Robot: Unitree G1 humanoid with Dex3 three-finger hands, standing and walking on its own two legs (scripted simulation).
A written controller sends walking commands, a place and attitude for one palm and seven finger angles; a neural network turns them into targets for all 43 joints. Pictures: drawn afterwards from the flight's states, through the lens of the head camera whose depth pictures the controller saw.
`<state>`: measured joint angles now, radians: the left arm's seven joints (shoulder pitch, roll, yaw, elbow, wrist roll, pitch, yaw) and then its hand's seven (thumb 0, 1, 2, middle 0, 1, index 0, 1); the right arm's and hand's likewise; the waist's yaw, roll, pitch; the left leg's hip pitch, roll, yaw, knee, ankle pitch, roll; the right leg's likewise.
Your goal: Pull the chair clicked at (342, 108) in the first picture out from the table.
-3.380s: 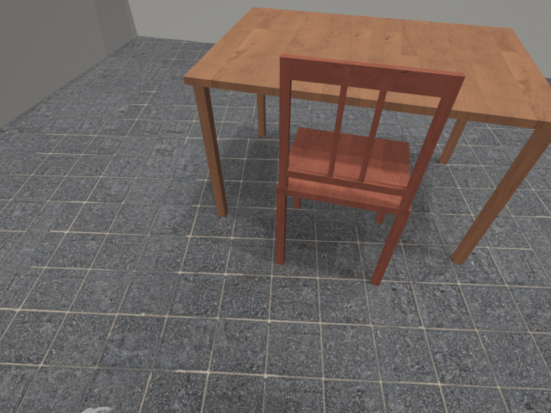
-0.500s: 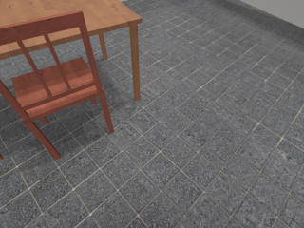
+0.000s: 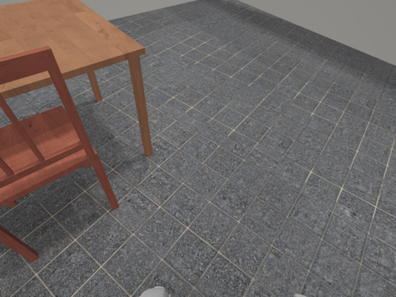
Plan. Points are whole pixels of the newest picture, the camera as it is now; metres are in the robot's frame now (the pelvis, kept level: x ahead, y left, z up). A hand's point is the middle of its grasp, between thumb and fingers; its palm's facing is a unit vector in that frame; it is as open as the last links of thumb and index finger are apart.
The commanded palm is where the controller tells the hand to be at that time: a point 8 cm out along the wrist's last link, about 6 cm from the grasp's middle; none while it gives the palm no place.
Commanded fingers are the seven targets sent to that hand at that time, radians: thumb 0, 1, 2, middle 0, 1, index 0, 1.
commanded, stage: turn to face it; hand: left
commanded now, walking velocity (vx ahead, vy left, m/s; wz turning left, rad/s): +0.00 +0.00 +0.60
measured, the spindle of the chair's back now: out of the picture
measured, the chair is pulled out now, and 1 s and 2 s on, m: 0.00 0.00 0.00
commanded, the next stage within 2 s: take the last steps up to it in 1.48 s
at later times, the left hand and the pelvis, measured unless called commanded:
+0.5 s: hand (113, 278) +0.18 +0.21 -0.15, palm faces +0.17 -0.96 -0.21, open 7.4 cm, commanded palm none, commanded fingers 0.00 0.90 0.90 -0.20 -0.30 -0.20 -0.30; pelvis +0.08 +0.02 +0.01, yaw +9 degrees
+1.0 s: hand out of the picture -0.03 +0.24 -0.19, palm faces +0.53 -0.81 -0.25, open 7.4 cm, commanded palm none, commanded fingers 0.00 0.90 0.90 -0.20 -0.30 -0.20 -0.30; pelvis +0.07 +0.05 -0.01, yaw +29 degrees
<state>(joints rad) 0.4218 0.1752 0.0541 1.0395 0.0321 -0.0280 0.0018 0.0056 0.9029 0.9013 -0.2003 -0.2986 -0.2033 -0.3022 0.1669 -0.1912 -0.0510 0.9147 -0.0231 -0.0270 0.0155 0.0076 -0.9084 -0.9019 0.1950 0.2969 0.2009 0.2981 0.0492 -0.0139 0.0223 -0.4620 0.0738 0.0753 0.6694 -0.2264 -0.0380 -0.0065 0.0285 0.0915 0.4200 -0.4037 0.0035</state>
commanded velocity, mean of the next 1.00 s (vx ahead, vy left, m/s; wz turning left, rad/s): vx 0.00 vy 0.00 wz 0.58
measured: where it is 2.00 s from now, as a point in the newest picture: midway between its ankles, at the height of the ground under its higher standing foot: outside the picture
